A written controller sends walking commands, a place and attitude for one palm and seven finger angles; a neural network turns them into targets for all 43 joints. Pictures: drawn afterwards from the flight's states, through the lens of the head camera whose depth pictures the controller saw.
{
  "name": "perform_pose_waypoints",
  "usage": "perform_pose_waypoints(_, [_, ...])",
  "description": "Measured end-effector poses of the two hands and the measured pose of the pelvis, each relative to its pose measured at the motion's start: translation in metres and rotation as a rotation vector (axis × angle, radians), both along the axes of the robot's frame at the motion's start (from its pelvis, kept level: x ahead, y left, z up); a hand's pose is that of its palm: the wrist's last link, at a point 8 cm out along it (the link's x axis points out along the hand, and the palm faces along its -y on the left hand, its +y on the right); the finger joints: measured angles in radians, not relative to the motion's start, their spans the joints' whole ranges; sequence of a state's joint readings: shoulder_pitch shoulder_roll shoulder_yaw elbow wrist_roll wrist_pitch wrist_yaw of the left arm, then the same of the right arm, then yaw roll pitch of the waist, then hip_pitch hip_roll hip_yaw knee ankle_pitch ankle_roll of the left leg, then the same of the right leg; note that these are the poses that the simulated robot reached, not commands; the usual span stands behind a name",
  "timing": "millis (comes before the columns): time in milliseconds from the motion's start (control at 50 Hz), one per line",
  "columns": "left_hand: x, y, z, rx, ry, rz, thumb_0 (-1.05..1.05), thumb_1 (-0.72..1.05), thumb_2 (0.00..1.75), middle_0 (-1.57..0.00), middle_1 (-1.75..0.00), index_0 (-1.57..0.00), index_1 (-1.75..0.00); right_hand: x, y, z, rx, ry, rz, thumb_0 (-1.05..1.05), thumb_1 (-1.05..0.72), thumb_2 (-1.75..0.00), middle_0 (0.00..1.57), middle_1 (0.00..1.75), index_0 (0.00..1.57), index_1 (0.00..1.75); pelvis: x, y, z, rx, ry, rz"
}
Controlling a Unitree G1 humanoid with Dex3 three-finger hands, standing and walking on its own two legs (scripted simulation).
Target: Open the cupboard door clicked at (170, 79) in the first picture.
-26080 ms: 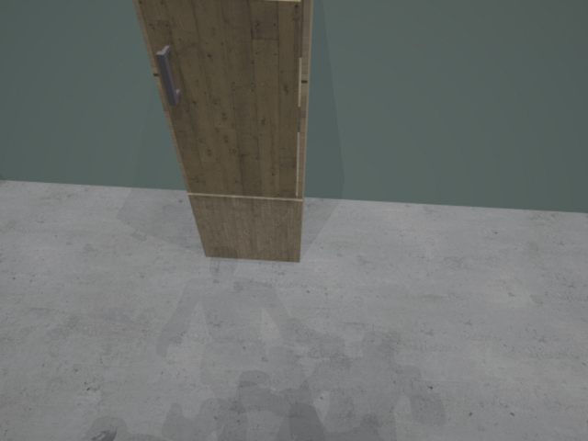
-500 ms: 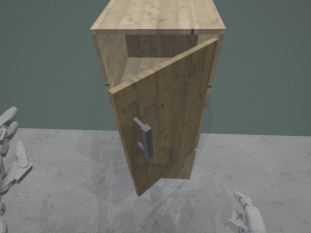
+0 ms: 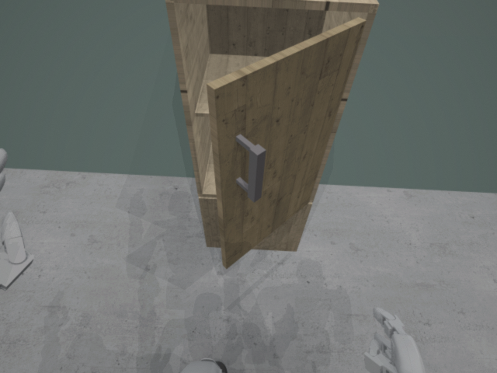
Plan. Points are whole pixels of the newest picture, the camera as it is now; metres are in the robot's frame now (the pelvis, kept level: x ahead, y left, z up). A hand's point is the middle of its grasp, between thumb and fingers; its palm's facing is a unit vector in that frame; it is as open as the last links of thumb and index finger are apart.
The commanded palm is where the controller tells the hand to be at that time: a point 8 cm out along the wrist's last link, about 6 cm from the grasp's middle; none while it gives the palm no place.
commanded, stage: step back with the hand held close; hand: left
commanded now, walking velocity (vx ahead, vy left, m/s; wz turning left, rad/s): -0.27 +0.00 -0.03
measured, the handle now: (248, 169) +0.44 +0.03 +0.07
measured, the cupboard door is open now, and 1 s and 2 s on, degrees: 44 44 44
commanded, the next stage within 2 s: stop stepping back and stand still in 0.36 s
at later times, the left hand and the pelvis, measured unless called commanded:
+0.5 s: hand out of the picture +0.08 +0.27 +0.18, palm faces +0.43 -0.78 -0.45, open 7.4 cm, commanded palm +0.03 +0.31 +0.19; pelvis -0.11 +0.01 -0.01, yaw +0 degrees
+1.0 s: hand out of the picture +0.02 +0.27 +0.18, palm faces +0.38 -0.79 -0.48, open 7.4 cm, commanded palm -0.03 +0.31 +0.19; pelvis -0.19 +0.02 +0.01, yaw -3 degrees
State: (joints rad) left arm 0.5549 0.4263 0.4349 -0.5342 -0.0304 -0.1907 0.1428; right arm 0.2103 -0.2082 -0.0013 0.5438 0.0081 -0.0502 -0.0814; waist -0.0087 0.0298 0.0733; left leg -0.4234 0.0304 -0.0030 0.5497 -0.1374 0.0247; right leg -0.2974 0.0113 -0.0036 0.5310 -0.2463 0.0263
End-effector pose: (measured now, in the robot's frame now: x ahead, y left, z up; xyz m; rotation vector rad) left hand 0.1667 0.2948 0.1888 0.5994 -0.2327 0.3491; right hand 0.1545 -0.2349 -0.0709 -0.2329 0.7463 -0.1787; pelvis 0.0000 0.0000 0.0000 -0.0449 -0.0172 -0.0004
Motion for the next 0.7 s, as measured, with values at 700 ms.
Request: perform_pose_waypoints(700, [-0.135, 0.040, -0.003, -0.104, -0.096, 0.006, 0.01, 0.89, 0.90, -0.21, -0.30, -0.21, -0.30, -0.143, 0.039, 0.016, -0.029, -0.061, 0.036, 0.01, -0.90, -0.89, 0.21, 0.30, 0.20, 0.30, -0.146, 0.031, 0.005, 0.030, -0.006, -0.012])
